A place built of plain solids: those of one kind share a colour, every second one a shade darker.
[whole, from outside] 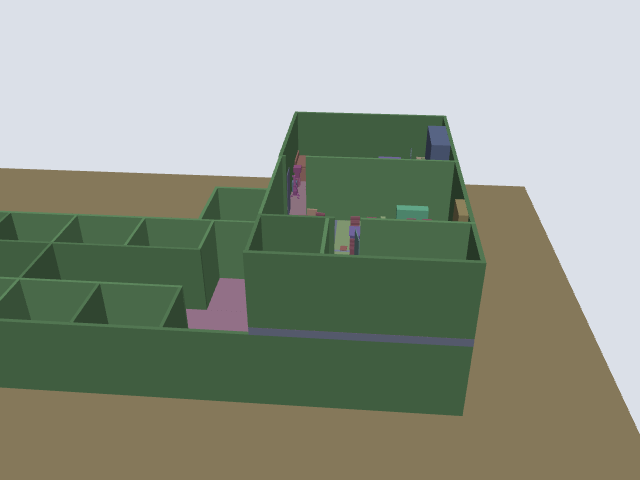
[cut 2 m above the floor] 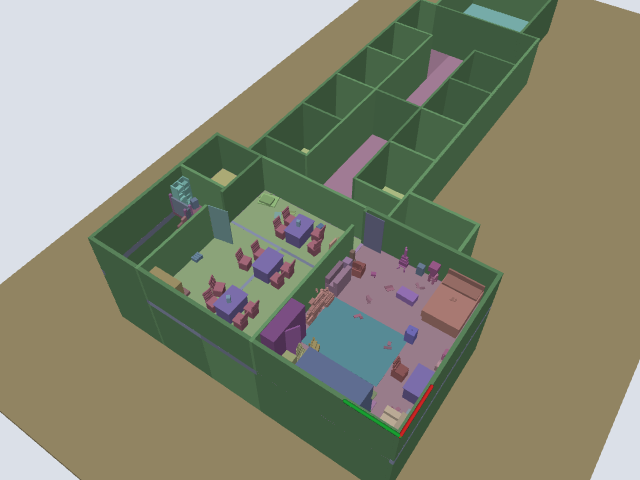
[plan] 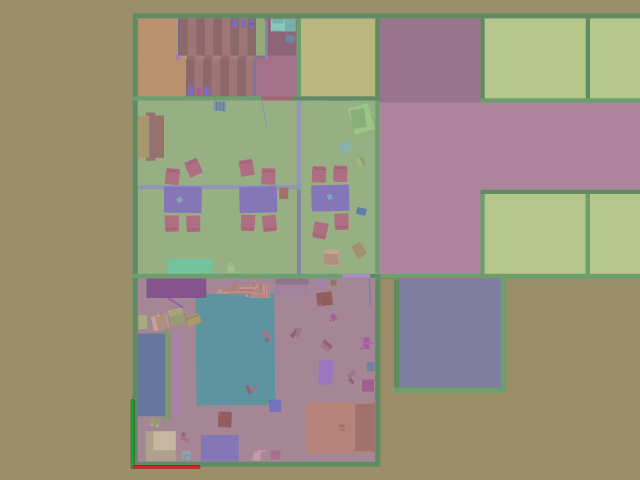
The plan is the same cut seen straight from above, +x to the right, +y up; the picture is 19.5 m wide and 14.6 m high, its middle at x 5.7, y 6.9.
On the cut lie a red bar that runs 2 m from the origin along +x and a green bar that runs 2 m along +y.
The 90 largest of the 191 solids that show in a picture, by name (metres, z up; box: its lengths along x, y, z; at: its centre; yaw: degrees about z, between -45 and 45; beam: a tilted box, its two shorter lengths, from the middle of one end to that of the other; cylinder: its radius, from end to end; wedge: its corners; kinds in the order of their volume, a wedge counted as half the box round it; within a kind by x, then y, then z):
{
 "under_1": {"box": [45.08, 25.8, 0.5], "at": [16.54, 6.9, -0.33]},
 "wall_1": {"box": [0.16, 5.58, 6.65], "at": [0.08, 2.95, 3.02]},
 "wall_2": {"box": [0.16, 2.57, 3.39], "at": [0.08, 7.16, 1.4]},
 "wall_3": {"box": [0.16, 5.27, 2.96], "at": [0.08, 8.51, 4.87]},
 "wall_4": {"box": [0.16, 2.57, 3.39], "at": [0.08, 9.86, 1.4]},
 "wall_5": {"box": [0.16, 2.37, 6.65], "at": [0.08, 12.46, 3.02]},
 "wall_6": {"box": [3.91, 0.13, 2.96], "at": [1.96, 11.21, 4.87]},
 "wall_7": {"box": [5.12, 0.13, 3.39], "at": [2.56, 8.51, 1.4]},
 "wall_8": {"box": [5.12, 0.13, 3.39], "at": [2.56, 11.21, 1.4]},
 "wall_9": {"box": [6.28, 0.13, 3.39], "at": [3.14, 5.8, 1.4]},
 "wall_10": {"box": [6.38, 0.13, 2.96], "at": [3.19, 5.8, 4.87]},
 "wall_11": {"box": [7.54, 0.16, 6.65], "at": [3.77, 0.08, 3.02]},
 "wall_12": {"box": [7.54, 0.16, 2.96], "at": [3.77, 13.72, 4.87]},
 "wall_13": {"box": [0.13, 2.37, 2.96], "at": [5.05, 12.46, 4.87]},
 "wall_14": {"box": [2.7, 0.13, 2.96], "at": [6.16, 11.21, 4.87]},
 "wall_15": {"box": [0.13, 5.27, 2.96], "at": [7.45, 8.51, 4.87]},
 "wall_16": {"box": [0.13, 2.37, 2.96], "at": [7.45, 12.46, 4.87]},
 "wall_17": {"box": [0.16, 5.58, 2.96], "at": [7.46, 2.95, 4.87]},
 "wall_18": {"box": [0.16, 3.3, 3.39], "at": [8.03, 4.06, 1.4]},
 "wall_19": {"box": [3.42, 0.16, 3.39], "at": [9.66, 2.33, 1.4]},
 "wall_20": {"box": [0.13, 2.43, 3.39], "at": [10.64, 7.08, 1.4]},
 "wall_21": {"box": [0.13, 2.43, 3.39], "at": [10.64, 12.43, 1.4]},
 "wall_22": {"box": [0.16, 3.3, 3.39], "at": [11.29, 4.06, 1.4]},
 "wall_23": {"box": [26.74, 0.16, 3.39], "at": [13.37, 13.72, 1.4]},
 "wall_24": {"box": [0.13, 2.43, 3.39], "at": [13.85, 7.08, 1.4]},
 "wall_25": {"box": [0.13, 2.43, 3.39], "at": [13.85, 12.43, 1.4]},
 "wall_26": {"box": [19.51, 0.13, 3.39], "at": [16.98, 5.8, 1.4]},
 "wall_27": {"box": [12.91, 0.13, 3.39], "at": [17.04, 8.37, 1.4]},
 "wall_28": {"box": [12.91, 0.13, 3.39], "at": [17.04, 11.14, 1.4]},
 "wall_29": {"box": [0.13, 2.43, 3.39], "at": [17.05, 7.08, 1.4]},
 "wall_30": {"box": [0.13, 2.65, 3.39], "at": [17.05, 9.76, 1.4]},
 "wall_31": {"box": [0.13, 2.43, 3.39], "at": [17.05, 12.43, 1.4]},
 "wall_32": {"box": [15.53, 0.031, 3.39], "at": [18.98, 5.72, 1.4]},
 "wall_33": {"box": [0.13, 2.43, 3.39], "at": [20.23, 7.08, 1.4]},
 "wall_34": {"box": [0.13, 2.43, 3.39], "at": [20.23, 12.43, 1.4]},
 "wall_35": {"box": [0.13, 2.43, 3.39], "at": [23.43, 7.08, 1.4]},
 "wall_36": {"box": [0.13, 2.43, 3.39], "at": [23.43, 12.43, 1.4]},
 "wall_37": {"box": [0.13, 5.55, 3.39], "at": [26.64, 9.76, 1.4]},
 "wall_38": {"box": [0.16, 0.95, 3.39], "at": [26.66, 6.34, 1.4]},
 "wall_39": {"box": [0.16, 0.95, 3.39], "at": [26.66, 13.16, 1.4]},
 "wall_40": {"box": [6.5, 0.16, 3.39], "at": [29.83, 6.9, 1.4]},
 "wall_41": {"box": [6.5, 0.16, 3.39], "at": [29.83, 12.61, 1.4]},
 "wall_42": {"box": [0.16, 5.55, 3.39], "at": [33.0, 9.76, 1.4]},
 "stair_1": {"box": [0.29, 1.13, 1.91], "at": [1.53, 13.07, 0.65]},
 "stair_2": {"box": [0.55, 1.13, 1.73], "at": [1.66, 13.07, 0.56]},
 "stair_3": {"box": [0.81, 1.13, 1.55], "at": [1.79, 13.07, 0.47]},
 "stair_4": {"box": [1.07, 1.13, 1.37], "at": [1.92, 13.07, 0.39]},
 "stair_5": {"box": [1.33, 1.13, 1.19], "at": [2.05, 13.07, 0.3]},
 "stair_6": {"box": [1.59, 1.13, 1.01], "at": [2.18, 13.07, 0.21]},
 "stair_7": {"box": [1.85, 1.13, 0.84], "at": [2.31, 13.07, 0.12]},
 "stair_8": {"box": [2.11, 1.13, 0.66], "at": [2.44, 13.07, 0.03]},
 "stair_9": {"box": [2.37, 1.13, 0.48], "at": [2.57, 13.07, -0.06]},
 "stair_10": {"box": [2.11, 1.13, 2.26], "at": [2.68, 11.84, 0.83]},
 "stair_11": {"box": [1.85, 1.13, 2.44], "at": [2.81, 11.84, 0.92]},
 "stair_12": {"box": [1.59, 1.13, 2.62], "at": [2.94, 11.84, 1.01]},
 "stair_13": {"box": [1.33, 1.13, 2.8], "at": [3.07, 11.84, 1.1]},
 "stair_14": {"box": [1.07, 1.13, 2.98], "at": [3.2, 11.84, 1.19]},
 "stair_15": {"box": [0.81, 1.13, 3.15], "at": [3.33, 11.84, 1.28]},
 "stair_16": {"box": [0.55, 1.13, 3.33], "at": [3.46, 11.84, 1.37]},
 "stair_17": {"box": [0.29, 1.13, 3.51], "at": [3.59, 11.84, 1.46]},
 "floor_aisle_1": {"box": [3.07, 2.56, 0.5], "at": [9.04, 7.15, -0.25]},
 "floor_aisle_2": {"box": [3.07, 2.56, 0.5], "at": [9.04, 12.36, -0.25]},
 "floor_aisle_3": {"box": [9.47, 2.65, 0.5], "at": [12.24, 9.76, -0.25]},
 "floor_aisle_4": {"box": [9.47, 2.65, 0.5], "at": [21.84, 9.76, -0.25]},
 "floor_aisle_5": {"box": [3.09, 2.56, 0.5], "at": [25.04, 12.36, -0.25]},
 "floor_chapel_1": {"box": [6.21, 5.55, 0.8], "at": [29.82, 9.76, -0.1]},
 "floor_cubicle_1": {"box": [3.07, 2.43, 0.5], "at": [12.24, 7.08, -0.25]},
 "floor_cubicle_2": {"box": [3.07, 2.43, 0.5], "at": [12.24, 12.43, -0.25]},
 "floor_cubicle_3": {"box": [3.07, 2.43, 0.5], "at": [15.45, 7.08, -0.25]},
 "floor_cubicle_4": {"box": [3.07, 2.43, 0.5], "at": [15.45, 12.43, -0.25]},
 "stair_landing_1": {"box": [1.23, 1.24, 2.08], "at": [0.77, 13.02, 0.74]},
 "stair_landing_2": {"box": [1.49, 1.13, 2.08], "at": [0.9, 11.83, 0.74]},
 "upper_floor_master_chamber_1": {"box": [7.22, 5.58, 0.16], "at": [3.77, 2.95, 3.31]},
 "fixture_breast_master_chamber_1": {"box": [0.83, 2.52, 3.01], "at": [0.58, 2.8, 4.84]},
 "upper_floor_master_hall_1": {"box": [7.22, 5.27, 0.16], "at": [3.77, 8.51, 3.31]},
 "floor_necessarium_1": {"box": [3.1, 3.33, 0.5], "at": [9.66, 4.08, -0.25]},
 "double_bed_1": {"box": [2.01, 1.45, 0.6], "at": [6.32, 1.2, 3.69]},
 "double_bed_2": {"box": [2.11, 1.55, 0.4], "at": [6.32, 1.2, 3.89]},
 "wardrobe_1": {"box": [1.82, 0.6, 2.0], "at": [1.33, 5.43, 4.39]},
 "kitchen_table_1": {"box": [1.06, 0.71, 0.72], "at": [1.53, 8.13, 3.75], "yaw": -0.6},
 "kitchen_table_2": {"box": [1.06, 0.71, 0.72], "at": [2.65, 0.57, 3.75]},
 "kitchen_table_3": {"box": [1.06, 0.71, 0.72], "at": [3.82, 8.13, 3.75], "yaw": 1.3},
 "kitchen_table_4": {"box": [1.06, 0.71, 0.72], "at": [6.01, 8.18, 3.75], "yaw": 1.5},
 "floor_stair_lobby_1": {"box": [1.26, 2.37, 0.5], "at": [4.36, 12.46, -0.25]},
 "fixture_breast_master_hall_1": {"box": [0.35, 1.29, 3.01], "at": [0.33, 10.04, 4.84]},
 "upper_floor_master_closet_1": {"box": [2.26, 2.37, 0.16], "at": [6.25, 12.46, 3.31]},
 "wall_band_1": {"box": [7.54, 0.16, 0.31], "at": [3.77, 0.08, 3.23]},
 "wall_band_2": {"box": [7.54, 0.16, 0.31], "at": [3.77, 13.72, 3.23]},
 "rug_1": {"box": [2.4, 3.4, 0.08], "at": [3.12, 3.58, 3.36], "yaw": 0.5},
 "sideboard_1": {"box": [1.35, 0.45, 0.71], "at": [1.75, 6.11, 3.89]}
}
